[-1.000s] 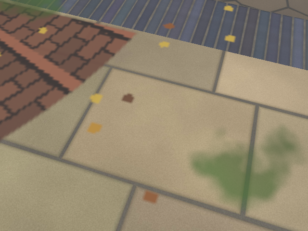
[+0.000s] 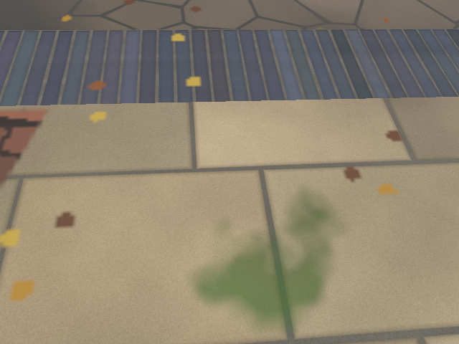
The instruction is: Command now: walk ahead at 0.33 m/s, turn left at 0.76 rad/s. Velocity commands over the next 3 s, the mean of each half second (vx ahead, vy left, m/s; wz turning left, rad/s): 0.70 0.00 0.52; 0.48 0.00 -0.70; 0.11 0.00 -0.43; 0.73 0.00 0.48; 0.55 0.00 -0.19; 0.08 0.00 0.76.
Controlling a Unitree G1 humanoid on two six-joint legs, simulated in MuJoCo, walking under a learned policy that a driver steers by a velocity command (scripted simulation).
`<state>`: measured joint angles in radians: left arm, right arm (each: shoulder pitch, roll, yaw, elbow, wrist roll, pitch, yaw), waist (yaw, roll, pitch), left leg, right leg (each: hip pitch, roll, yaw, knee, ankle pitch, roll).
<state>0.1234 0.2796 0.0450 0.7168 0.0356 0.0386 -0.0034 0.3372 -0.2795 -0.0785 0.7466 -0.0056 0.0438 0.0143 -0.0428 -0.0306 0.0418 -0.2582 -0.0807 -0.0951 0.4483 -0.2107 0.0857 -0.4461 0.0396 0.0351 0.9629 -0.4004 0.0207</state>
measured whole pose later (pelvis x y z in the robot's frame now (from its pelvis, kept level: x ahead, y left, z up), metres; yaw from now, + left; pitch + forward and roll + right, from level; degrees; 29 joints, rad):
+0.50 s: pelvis +0.17 +0.03 +0.00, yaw +14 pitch +4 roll +0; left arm 0.53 0.28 0.04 0.84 0.02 -0.08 -0.01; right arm 0.03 -0.30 -0.03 0.59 -0.04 -0.02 0.09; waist 0.14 0.04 -0.05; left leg -0.63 0.04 -0.03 0.76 -0.17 0.00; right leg 0.02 -0.03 0.03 0.23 -0.34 0.01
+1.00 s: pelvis +0.44 +0.09 -0.04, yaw -7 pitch +0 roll +2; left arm 0.10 0.32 0.06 0.65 0.03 -0.01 -0.05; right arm 0.31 -0.29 -0.05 0.76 0.00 -0.04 -0.01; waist -0.03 -0.02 0.09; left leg -0.14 0.10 0.22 0.97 -0.56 -0.04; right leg -0.52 0.07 -0.08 0.63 -0.15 -0.15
